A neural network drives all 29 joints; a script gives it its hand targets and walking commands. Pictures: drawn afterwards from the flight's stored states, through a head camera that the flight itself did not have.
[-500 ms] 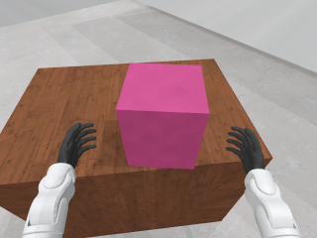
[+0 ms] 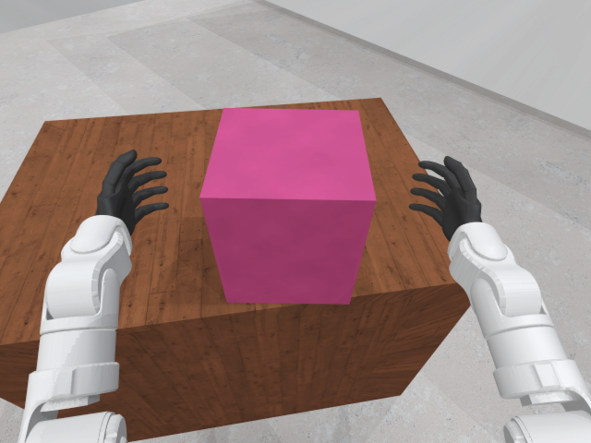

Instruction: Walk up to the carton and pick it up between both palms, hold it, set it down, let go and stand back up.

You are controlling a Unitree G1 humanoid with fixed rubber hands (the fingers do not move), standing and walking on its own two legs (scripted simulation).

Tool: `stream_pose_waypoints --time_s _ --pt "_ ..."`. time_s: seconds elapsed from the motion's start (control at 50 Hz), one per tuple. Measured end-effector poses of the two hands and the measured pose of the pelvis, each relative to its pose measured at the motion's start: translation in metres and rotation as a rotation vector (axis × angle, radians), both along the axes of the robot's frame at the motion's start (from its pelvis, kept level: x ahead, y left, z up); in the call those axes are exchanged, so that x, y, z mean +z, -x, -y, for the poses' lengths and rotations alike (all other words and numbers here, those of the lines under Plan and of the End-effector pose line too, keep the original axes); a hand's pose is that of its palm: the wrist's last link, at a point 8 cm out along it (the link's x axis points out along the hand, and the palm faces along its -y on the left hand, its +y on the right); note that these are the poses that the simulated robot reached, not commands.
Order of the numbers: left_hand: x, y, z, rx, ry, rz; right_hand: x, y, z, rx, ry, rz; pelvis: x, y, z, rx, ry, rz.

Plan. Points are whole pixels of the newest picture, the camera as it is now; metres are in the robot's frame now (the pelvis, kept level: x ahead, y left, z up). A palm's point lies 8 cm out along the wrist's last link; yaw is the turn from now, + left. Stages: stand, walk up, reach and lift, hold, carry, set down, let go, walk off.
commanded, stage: reach and lift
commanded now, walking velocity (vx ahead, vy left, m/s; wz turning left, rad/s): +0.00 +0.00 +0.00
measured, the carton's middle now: (289, 210) +0.45 +0.02 +0.05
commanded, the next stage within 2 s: none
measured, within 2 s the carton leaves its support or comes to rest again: neither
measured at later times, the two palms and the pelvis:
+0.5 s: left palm (117, 142) +0.41 +0.23 +0.21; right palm (456, 151) +0.42 -0.20 +0.20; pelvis +0.00 +0.00 +0.00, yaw +0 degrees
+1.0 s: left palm (125, 121) +0.45 +0.22 +0.22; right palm (447, 128) +0.45 -0.19 +0.21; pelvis +0.00 +0.00 +0.00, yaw +1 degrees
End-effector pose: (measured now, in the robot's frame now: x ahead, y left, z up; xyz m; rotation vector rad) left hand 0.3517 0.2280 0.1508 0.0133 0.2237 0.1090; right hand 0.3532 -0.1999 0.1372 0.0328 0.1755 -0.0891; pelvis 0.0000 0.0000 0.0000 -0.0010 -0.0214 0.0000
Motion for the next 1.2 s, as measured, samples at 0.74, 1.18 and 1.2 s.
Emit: stream_pose_waypoints --time_s 0.74,1.18,1.2 --pt "0.087 -0.084 0.007 -0.005 -0.045 0.013 0.085 -0.087 -0.005 -0.008 0.011 -0.041 -0.001 0.002 -0.001 0.013 0.012 -0.091" --pt "0.015 -0.083 0.006 -0.008 -0.06 -0.036 0.022 -0.084 -0.02 -0.012 0.032 -0.096 -0.002 0.004 -0.001 0.021 0.017 -0.127" --pt "0.01 -0.082 0.006 -0.005 -0.06 -0.034 0.018 -0.084 -0.021 -0.012 0.032 -0.095 -0.002 0.005 -0.001 0.022 0.017 -0.133"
